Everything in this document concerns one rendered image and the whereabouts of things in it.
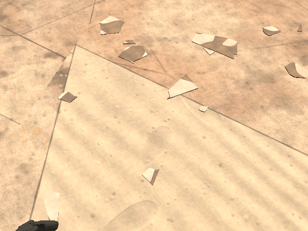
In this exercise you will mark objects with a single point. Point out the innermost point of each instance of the left robot hand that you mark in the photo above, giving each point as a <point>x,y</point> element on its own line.
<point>41,225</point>

